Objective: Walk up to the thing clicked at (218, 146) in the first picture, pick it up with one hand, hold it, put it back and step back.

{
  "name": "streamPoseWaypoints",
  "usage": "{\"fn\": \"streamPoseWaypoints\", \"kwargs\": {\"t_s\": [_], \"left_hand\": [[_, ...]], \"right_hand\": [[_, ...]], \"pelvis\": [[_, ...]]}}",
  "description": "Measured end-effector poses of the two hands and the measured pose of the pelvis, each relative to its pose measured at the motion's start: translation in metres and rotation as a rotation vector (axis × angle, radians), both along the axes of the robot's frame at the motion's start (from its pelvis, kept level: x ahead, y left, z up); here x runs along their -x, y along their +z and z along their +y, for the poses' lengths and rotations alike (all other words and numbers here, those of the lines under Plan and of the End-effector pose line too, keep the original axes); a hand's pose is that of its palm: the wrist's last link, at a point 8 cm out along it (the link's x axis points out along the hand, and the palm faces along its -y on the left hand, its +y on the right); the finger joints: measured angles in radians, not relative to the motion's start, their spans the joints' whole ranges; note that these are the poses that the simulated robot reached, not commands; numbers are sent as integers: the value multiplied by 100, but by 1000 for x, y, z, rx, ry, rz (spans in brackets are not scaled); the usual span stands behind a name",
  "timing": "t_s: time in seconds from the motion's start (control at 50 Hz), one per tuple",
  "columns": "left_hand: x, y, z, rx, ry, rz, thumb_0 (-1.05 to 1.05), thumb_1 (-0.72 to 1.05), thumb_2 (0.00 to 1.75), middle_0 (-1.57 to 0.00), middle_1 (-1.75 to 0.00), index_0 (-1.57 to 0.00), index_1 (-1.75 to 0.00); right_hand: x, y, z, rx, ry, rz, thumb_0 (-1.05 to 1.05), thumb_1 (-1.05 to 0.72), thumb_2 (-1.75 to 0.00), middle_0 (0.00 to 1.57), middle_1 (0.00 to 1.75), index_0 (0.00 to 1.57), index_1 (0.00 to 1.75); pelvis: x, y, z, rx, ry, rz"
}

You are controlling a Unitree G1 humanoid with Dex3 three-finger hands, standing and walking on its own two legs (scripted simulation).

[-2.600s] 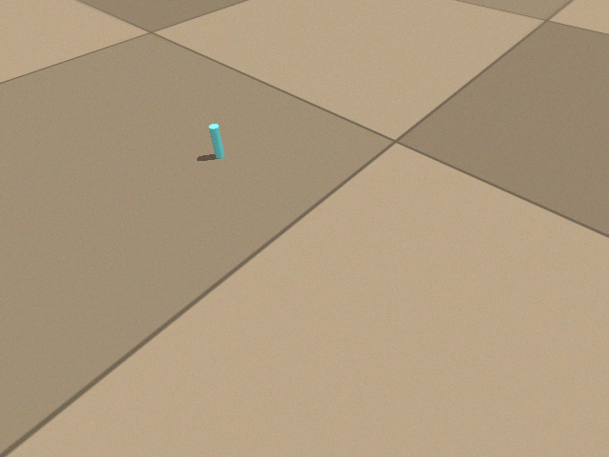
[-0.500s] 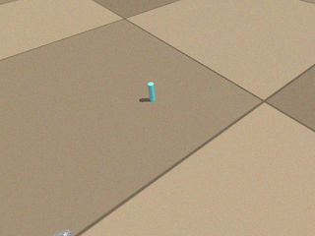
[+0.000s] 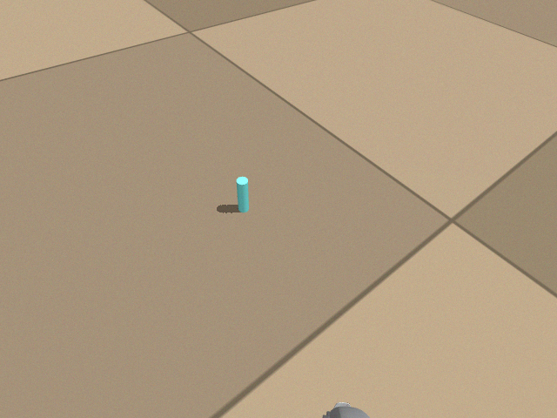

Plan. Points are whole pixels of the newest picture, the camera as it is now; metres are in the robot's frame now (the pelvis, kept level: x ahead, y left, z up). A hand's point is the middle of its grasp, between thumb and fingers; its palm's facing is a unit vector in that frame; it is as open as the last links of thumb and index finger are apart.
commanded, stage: walk up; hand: left
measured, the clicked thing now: (242, 195) +1.14 +0.16 -0.68
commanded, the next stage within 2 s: none
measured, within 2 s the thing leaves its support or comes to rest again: neither
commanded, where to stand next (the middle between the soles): +0.79 -0.05 m, yaw +1 degrees
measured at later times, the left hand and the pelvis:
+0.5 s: hand (153, 343) +0.28 +0.23 -0.13, palm faces -0.02 -0.93 -0.38, open 7.4 cm; pelvis +0.22 -0.04 +0.00, yaw +0 degrees
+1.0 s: hand (169, 247) +0.48 +0.25 -0.14, palm faces -0.09 -0.94 -0.33, open 7.4 cm; pelvis +0.42 -0.02 +0.00, yaw -1 degrees
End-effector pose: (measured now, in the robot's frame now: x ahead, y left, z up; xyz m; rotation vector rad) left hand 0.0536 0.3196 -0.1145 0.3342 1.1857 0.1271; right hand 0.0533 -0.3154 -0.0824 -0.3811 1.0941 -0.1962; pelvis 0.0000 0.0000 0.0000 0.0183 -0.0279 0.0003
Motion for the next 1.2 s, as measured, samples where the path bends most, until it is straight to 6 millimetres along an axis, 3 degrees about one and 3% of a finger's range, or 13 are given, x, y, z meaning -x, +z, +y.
{"fn": "streamPoseWaypoints", "kwargs": {"t_s": [0.14,0.2,0.24,0.34,0.44,0.58,0.68,0.78,0.9,1.06,1.14,1.2], "left_hand": [[-113,11,-26,-35,-57,-68,1,90,90,-20,-30,-20,-30],[-159,12,-41,-60,-60,-139,0,90,90,-20,-30,-20,-30],[-179,17,-50,-62,-53,-182,0,90,90,-20,-30,-20,-30],[-200,32,-62,-60,-21,-183,0,90,89,-20,-30,-20,-30],[-208,32,-57,-58,4,-127,0,90,89,-20,-30,-21,-30],[-224,8,-29,-39,68,-45,0,90,90,-20,-30,-21,-30],[-255,-18,-7,-29,89,34,1,90,90,-20,-30,-20,-30],[-306,-16,-6,-7,52,37,1,90,90,-20,-30,-20,-30],[-369,-4,-12,5,11,10,0,90,90,-20,-30,-20,-30],[-466,10,-35,-34,-29,-54,0,90,90,-20,-30,-20,-30],[-510,13,-52,-71,-32,-130,0,90,90,-20,-30,-20,-30],[-526,22,-63,-70,-15,-163,0,90,90,-20,-30,-20,-30]], "right_hand": [[-30,-30,-27,-37,-65,92,1,-90,-90,20,30,20,30],[-57,-50,-44,-40,-74,119,1,-90,-90,20,30,20,30],[-80,-53,-48,-48,-68,126,1,-90,-90,20,30,20,30],[-148,-41,-50,-71,-32,65,1,-91,-90,20,30,20,30],[-206,-26,-49,-67,8,29,1,-91,-90,20,30,20,30],[-287,-16,-35,-20,63,33,1,-91,-90,20,30,20,30],[-344,-11,-15,22,76,-37,1,-90,-90,20,30,20,30],[-368,4,-3,21,37,-63,1,-90,-90,20,30,20,30],[-381,5,-6,12,3,-17,1,-90,-90,20,30,20,30],[-406,-23,-38,-24,-56,64,1,-90,-90,20,30,20,30],[-435,-46,-56,-38,-57,96,1,-90,-90,20,30,20,30],[-465,-47,-58,-53,-38,99,1,-90,-90,20,30,20,30]], "pelvis": [[-72,-10,-23,-20,-6,1],[-104,-22,-38,7,-1,-10],[-119,-21,-45,1,-2,-18],[-157,-6,-50,3,-6,-23],[-195,1,-49,22,-2,-14],[-257,-7,-32,55,20,-9],[-302,-19,-12,32,22,-13],[-337,-7,-7,23,11,-18],[-378,1,-9,12,-3,-19],[-442,-8,-32,-11,-10,-17],[-473,-20,-50,16,-1,-28],[-489,-14,-56,3,-4,-34]]}}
